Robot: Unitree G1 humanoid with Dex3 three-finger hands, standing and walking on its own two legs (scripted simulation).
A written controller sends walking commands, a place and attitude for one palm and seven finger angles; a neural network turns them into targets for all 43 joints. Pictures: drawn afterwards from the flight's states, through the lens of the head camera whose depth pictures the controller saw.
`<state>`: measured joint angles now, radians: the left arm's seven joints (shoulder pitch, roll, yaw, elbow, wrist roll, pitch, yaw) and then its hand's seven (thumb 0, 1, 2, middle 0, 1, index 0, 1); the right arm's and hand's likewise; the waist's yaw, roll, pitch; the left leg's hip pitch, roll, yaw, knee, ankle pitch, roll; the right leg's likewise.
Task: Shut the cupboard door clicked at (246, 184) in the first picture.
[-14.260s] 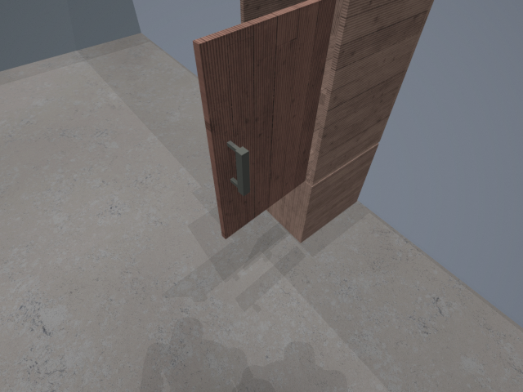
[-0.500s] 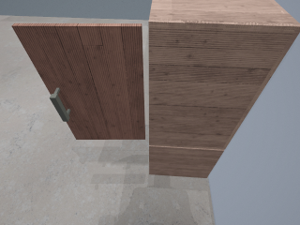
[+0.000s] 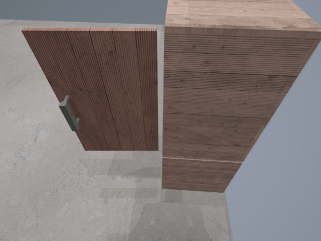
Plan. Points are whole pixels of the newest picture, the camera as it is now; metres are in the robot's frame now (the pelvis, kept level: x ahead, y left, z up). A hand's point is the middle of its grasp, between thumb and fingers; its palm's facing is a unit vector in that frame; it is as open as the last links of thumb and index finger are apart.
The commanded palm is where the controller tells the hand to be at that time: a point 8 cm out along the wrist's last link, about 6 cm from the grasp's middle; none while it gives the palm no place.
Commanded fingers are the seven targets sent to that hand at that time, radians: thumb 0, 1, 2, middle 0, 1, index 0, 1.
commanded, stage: look again from close up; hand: left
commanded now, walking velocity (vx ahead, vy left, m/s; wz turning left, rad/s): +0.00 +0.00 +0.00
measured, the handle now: (71, 113) +0.53 +0.37 -0.05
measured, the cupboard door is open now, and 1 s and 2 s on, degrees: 94 94 94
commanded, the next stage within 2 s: shuffle to correct the standing spot in 1.48 s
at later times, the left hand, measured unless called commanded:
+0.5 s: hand out of the picture +0.02 +0.18 -0.17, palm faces +0.01 -0.98 -0.22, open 7.4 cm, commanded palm none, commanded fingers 0.00 0.90 0.90 -0.20 -0.30 -0.20 -0.30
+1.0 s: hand out of the picture +0.02 +0.16 -0.17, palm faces +0.02 -0.98 -0.20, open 7.4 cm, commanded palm none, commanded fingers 0.00 0.90 0.90 -0.20 -0.30 -0.20 -0.30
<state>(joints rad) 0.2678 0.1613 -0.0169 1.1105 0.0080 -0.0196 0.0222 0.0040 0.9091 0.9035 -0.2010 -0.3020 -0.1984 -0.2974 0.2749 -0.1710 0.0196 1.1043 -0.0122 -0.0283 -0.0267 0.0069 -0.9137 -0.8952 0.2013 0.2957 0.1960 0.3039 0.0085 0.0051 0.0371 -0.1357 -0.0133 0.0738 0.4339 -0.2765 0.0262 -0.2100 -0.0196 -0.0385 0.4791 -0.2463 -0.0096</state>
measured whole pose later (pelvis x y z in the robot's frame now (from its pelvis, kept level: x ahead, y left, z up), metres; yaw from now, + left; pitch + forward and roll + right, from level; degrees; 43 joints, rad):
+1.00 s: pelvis +0.00 -0.02 +0.00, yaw +0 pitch -1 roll +1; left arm 0.24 0.19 -0.01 1.11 0.01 -0.02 0.02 0.00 0.91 0.90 -0.20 -0.30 -0.20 -0.30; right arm 0.23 -0.18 0.02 1.14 -0.01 -0.02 -0.03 0.01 -0.91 -0.90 0.20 0.30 0.20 0.30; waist 0.01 -0.01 0.05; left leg -0.12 0.01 0.05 0.39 -0.26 -0.01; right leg -0.19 0.01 -0.06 0.43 -0.23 -0.04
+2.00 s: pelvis +0.02 +0.02 -0.01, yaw +2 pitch +0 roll +1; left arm 0.32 0.17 0.05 1.07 0.03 0.03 0.02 0.00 0.91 0.90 -0.20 -0.30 -0.20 -0.30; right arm 0.33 -0.14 -0.01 1.07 -0.02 0.00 -0.02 0.00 -0.91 -0.90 0.20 0.30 0.19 0.30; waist 0.03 -0.05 0.03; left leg -0.18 -0.03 0.11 0.50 -0.32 0.05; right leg -0.31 -0.06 -0.06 0.76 -0.47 -0.03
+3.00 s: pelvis +0.10 +0.13 +0.00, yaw +2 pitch +0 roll +2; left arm 0.28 0.15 0.02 1.03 0.03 -0.02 0.03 0.01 0.93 0.90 -0.20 -0.30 -0.20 -0.30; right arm 0.18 -0.16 -0.03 1.02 -0.01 0.03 -0.01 0.00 -0.94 -0.90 0.20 0.30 0.20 0.30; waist 0.03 -0.02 0.06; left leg -0.29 0.02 0.05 0.63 -0.35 -0.04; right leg -0.24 -0.04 -0.10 0.54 -0.30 -0.05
